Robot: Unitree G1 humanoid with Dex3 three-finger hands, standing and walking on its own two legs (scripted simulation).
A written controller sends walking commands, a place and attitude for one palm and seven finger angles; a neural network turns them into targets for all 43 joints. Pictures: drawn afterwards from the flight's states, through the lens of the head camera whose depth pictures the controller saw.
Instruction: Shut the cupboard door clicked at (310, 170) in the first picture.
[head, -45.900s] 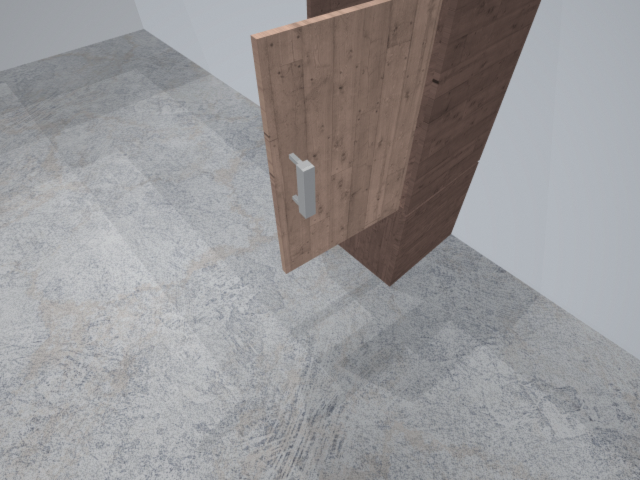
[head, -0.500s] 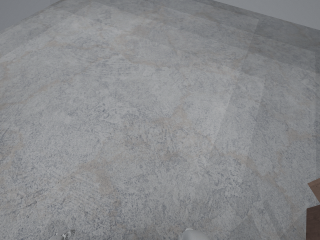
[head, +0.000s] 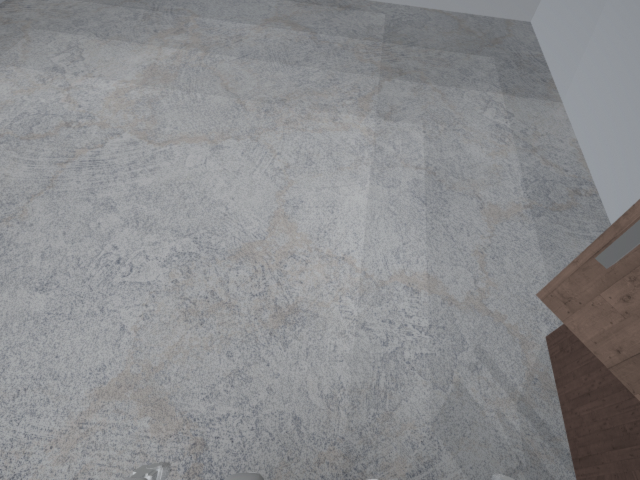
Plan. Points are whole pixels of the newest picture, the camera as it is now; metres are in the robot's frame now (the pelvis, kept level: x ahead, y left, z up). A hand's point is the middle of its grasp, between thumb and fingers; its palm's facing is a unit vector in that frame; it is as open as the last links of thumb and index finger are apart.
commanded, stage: turn to face it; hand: left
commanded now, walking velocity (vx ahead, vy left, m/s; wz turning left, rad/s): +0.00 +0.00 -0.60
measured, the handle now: (636, 235) +0.52 -0.51 -0.03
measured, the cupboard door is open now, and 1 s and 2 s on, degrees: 38 38 38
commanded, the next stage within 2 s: take the last steps up to it in 1.52 s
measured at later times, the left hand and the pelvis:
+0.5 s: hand (214, 464) +0.15 +0.15 -0.14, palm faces -0.29 -0.92 -0.27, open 7.4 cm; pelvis -0.01 -0.02 +0.01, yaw -18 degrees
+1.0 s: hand (240, 423) +0.21 +0.12 -0.15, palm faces -0.55 -0.80 -0.21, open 7.4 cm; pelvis +0.00 +0.01 +0.01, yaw -36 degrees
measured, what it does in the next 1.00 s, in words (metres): steps on the spot, turning right: right foot, then left foot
